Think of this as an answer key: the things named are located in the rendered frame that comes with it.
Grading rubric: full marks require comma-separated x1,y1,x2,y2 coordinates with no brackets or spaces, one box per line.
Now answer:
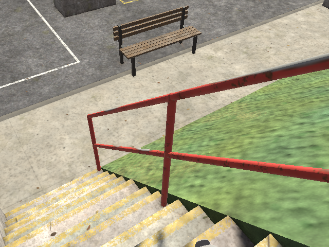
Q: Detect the stairs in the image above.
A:
3,169,282,247

